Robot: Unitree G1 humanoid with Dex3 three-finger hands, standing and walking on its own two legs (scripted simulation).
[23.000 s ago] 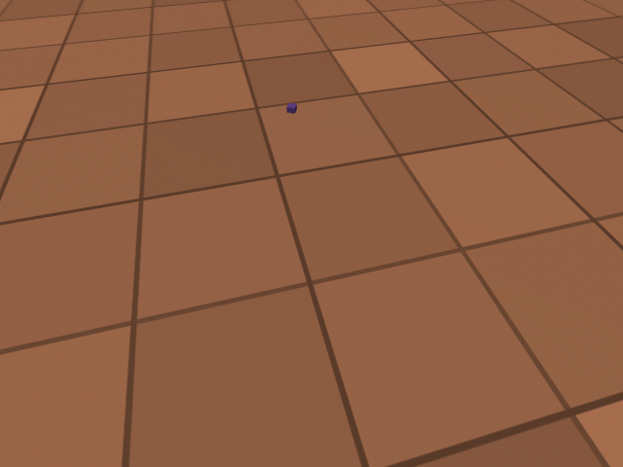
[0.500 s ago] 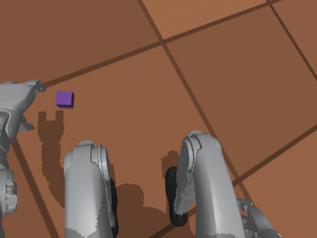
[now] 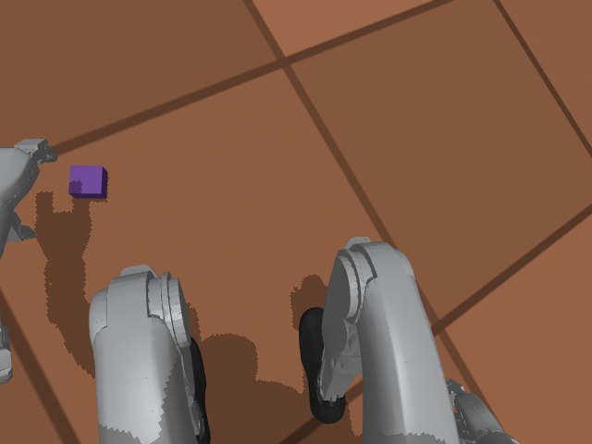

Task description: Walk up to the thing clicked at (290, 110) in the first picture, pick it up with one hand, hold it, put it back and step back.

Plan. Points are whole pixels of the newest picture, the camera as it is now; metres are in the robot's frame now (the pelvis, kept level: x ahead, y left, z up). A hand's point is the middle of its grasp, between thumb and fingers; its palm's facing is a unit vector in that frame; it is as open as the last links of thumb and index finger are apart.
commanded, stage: rise first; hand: left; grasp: from above
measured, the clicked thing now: (89, 182) +0.49 +0.29 -0.31
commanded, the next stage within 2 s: approach in 1.92 s
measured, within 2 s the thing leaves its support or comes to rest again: neither
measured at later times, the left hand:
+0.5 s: hand (23, 200) +0.43 +0.33 -0.18, palm faces -0.46 -0.06 -0.89, open 12.0 cm
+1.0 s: hand (26, 188) +0.45 +0.33 -0.19, palm faces -0.46 -0.05 -0.88, open 12.5 cm
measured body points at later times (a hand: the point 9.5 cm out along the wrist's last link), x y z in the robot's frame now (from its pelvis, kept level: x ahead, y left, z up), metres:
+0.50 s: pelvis +0.00 +0.00 -0.01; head +0.24 +0.08 +0.37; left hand +0.45 +0.33 -0.13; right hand +0.07 -0.28 -0.11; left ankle +0.08 +0.12 -0.29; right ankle +0.10 -0.12 -0.29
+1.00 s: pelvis +0.00 +0.00 -0.01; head +0.25 +0.08 +0.36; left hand +0.47 +0.33 -0.14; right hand +0.05 -0.28 -0.11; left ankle +0.08 +0.12 -0.29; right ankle +0.10 -0.12 -0.29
